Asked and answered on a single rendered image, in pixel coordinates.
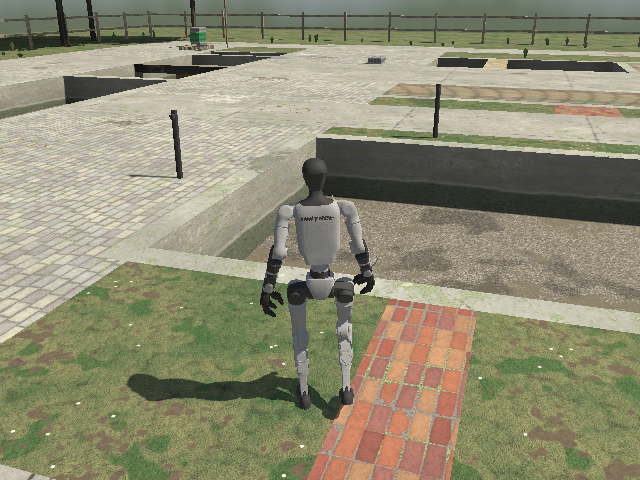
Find left robot forearm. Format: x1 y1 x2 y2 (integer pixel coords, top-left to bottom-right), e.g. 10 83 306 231
262 245 282 293

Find right robot forearm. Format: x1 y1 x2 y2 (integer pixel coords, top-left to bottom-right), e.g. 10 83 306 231
355 239 373 277

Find robot right hand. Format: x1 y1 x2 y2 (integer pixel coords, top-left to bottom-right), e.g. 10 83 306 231
353 274 375 294

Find right robot upper arm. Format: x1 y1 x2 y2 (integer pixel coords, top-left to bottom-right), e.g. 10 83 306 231
337 200 366 255

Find robot left hand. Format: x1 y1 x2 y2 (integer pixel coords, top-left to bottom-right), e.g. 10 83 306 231
260 289 284 317

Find left robot thigh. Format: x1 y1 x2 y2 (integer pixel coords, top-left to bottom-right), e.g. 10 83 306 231
287 279 310 349

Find robot head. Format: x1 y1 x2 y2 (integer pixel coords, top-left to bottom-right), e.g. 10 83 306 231
299 158 334 206

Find left robot upper arm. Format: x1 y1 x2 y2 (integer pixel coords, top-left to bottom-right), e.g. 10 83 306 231
272 202 296 260

